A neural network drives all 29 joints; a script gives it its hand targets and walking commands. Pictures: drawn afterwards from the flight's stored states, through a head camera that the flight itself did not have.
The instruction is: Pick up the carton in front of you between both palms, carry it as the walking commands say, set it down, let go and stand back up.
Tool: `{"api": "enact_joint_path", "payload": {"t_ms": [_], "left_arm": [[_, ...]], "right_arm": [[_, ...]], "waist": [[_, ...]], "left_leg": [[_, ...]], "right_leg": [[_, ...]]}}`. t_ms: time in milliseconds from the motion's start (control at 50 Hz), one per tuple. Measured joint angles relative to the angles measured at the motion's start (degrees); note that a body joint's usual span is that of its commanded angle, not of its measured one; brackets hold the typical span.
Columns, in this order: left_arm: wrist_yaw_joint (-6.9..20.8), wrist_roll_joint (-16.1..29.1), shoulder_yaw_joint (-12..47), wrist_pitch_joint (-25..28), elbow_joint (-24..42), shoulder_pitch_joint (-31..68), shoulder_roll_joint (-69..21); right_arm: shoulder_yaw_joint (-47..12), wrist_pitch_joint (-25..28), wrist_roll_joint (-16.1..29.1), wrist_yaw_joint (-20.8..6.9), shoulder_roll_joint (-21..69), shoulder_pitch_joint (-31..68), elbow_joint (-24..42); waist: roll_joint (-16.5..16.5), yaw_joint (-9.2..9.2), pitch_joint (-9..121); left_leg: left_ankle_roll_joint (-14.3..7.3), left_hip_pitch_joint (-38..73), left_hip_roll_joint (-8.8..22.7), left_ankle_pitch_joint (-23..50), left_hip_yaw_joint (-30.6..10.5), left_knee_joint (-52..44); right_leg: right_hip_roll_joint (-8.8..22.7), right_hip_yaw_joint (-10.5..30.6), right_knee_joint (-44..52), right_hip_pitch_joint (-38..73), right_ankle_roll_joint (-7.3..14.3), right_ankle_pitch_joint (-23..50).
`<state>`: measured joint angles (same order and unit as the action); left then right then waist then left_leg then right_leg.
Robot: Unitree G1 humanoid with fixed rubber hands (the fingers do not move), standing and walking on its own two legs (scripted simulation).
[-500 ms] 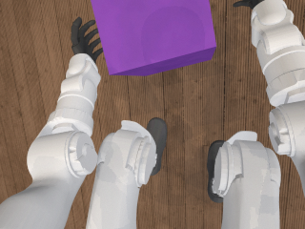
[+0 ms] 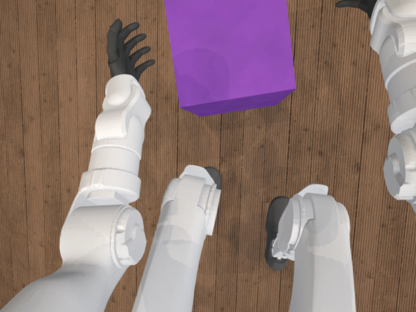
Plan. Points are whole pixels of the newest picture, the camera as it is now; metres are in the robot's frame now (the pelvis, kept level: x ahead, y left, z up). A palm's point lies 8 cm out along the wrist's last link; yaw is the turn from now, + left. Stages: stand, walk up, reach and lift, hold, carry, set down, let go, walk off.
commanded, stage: set down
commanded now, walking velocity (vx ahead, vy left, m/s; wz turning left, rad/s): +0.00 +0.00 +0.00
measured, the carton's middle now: (231, 61) +0.55 +0.07 -0.32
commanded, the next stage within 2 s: let go in 0.64 s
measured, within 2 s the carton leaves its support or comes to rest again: neither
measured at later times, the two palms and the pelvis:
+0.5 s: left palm (59, 38) +0.47 +0.22 +0.03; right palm out of the picture +0.60 -0.16 +0.03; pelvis +0.02 -0.01 +0.13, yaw -1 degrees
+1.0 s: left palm out of the picture +0.41 +0.21 +0.16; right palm out of the picture +0.48 -0.19 +0.15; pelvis +0.06 +0.00 +0.25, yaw -5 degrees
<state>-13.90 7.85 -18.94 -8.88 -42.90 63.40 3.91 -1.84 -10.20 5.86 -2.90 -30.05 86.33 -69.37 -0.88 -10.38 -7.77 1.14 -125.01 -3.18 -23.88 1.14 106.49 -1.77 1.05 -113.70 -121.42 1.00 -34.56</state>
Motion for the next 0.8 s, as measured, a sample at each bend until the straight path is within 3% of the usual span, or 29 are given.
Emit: {"api": "enact_joint_path", "payload": {"t_ms": [80,300,380,500,680,800], "left_arm": [[-0.1,-0.6,0.5,-0.9,3.0,-0.9,-1.2],[0.5,-1.8,-1.1,-4.5,13.4,-9.3,-3.0],[1.8,-1.1,-1.6,-4.9,12.9,-10.4,-2.0],[3.3,-3.7,-3.2,-4.5,10.6,-10.4,-3.5],[4.4,-6.0,-4.2,-4.0,12.3,-14.1,-4.3],[6.8,-8.0,-3.1,-2.7,11.9,-19.1,-4.1]], "right_arm": [[1.9,0.8,-0.6,-1.4,-0.6,-1.2,0.5],[2.4,-2.5,-3.2,-3.2,-0.6,-9.0,12.2],[2.4,-3.5,-4.0,-3.3,0.7,-9.5,12.3],[5.3,-3.5,-7.0,-3.8,2.9,-9.7,9.0],[7.6,-3.1,-9.2,-4.0,4.0,-13.6,10.7],[9.4,-1.9,-10.4,-3.7,6.5,-19.4,12.0]], "waist": [[0.1,-0.05,2.0],[1.1,-0.53,6.8],[0.1,-0.54,8.3],[-1.1,-0.83,10.3],[-1.1,-0.81,11.6],[-0.9,-0.25,11.9]], "left_leg": [[-0.3,1.3,-0.2,0.2,-0.3,-2.9],[-0.6,9.0,0.7,1.5,0.0,-14.8],[-0.3,12.8,1.0,2.8,0.0,-20.2],[0.3,18.2,1.1,4.5,-0.7,-27.1],[0.2,27.3,1.8,7.2,-1.1,-37.5],[-0.2,34.8,2.3,9.0,-0.9,-44.8]], "right_leg": [[0.2,-0.1,3.4,1.6,-0.3,0.3],[-0.6,1.1,15.6,8.1,-0.7,3.2],[-0.9,1.4,20.7,11.4,-0.4,4.8],[-0.9,1.1,27.6,16.5,0.1,6.8],[-1.4,1.2,38.7,25.4,0.0,10.3],[-1.7,1.9,46.5,32.8,-0.3,12.7]]}}
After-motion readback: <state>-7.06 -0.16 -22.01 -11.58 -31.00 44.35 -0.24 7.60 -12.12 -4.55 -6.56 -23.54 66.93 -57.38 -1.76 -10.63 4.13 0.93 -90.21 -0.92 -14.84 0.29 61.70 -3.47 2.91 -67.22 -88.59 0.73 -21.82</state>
